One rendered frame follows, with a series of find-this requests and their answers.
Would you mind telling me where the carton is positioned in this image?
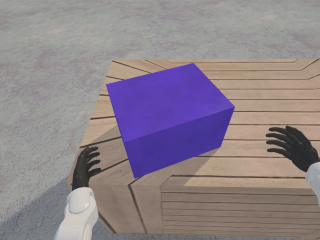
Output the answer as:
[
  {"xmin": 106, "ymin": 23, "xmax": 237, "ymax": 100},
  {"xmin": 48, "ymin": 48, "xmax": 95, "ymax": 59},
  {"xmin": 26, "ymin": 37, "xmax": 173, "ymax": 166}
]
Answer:
[{"xmin": 106, "ymin": 63, "xmax": 235, "ymax": 179}]

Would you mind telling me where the robot left forearm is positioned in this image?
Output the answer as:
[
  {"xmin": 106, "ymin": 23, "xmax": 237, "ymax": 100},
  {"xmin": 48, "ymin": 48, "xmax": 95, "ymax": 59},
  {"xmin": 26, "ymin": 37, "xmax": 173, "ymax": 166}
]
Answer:
[{"xmin": 54, "ymin": 187, "xmax": 99, "ymax": 240}]

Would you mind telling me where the left robot hand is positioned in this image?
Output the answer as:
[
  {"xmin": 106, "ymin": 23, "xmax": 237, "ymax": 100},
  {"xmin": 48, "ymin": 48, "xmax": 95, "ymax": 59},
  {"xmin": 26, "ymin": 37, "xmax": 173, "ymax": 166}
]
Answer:
[{"xmin": 72, "ymin": 146, "xmax": 101, "ymax": 191}]

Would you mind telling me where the robot right forearm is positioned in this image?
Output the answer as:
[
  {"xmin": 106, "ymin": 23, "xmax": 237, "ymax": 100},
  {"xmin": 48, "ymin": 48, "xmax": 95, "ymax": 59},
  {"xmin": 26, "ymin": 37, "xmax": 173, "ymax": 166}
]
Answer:
[{"xmin": 305, "ymin": 162, "xmax": 320, "ymax": 207}]

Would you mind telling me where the pedestal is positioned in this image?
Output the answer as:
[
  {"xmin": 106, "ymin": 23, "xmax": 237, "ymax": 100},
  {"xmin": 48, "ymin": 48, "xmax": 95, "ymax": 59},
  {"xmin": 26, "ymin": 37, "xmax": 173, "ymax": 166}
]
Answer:
[{"xmin": 66, "ymin": 58, "xmax": 320, "ymax": 239}]

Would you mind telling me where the right robot hand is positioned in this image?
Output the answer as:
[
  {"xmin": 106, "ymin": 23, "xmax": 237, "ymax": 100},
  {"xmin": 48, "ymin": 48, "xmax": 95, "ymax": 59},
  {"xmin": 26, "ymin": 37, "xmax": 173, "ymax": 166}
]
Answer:
[{"xmin": 265, "ymin": 125, "xmax": 320, "ymax": 172}]

